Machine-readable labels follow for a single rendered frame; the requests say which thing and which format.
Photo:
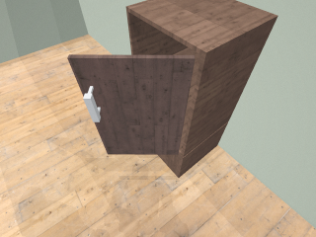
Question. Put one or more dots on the handle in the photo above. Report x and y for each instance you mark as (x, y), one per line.
(92, 108)

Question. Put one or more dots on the cupboard door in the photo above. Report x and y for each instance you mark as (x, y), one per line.
(143, 99)

